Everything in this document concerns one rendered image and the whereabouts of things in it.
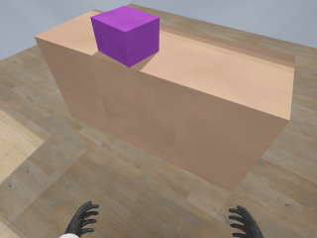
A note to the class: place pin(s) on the carton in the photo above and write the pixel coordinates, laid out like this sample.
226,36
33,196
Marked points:
126,35

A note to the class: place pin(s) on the left robot hand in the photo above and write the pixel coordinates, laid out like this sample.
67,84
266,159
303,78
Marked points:
77,222

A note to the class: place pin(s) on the pedestal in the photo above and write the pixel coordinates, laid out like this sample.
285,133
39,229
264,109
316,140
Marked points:
208,105

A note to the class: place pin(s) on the right robot hand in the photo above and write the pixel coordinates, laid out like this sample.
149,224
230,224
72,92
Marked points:
250,227

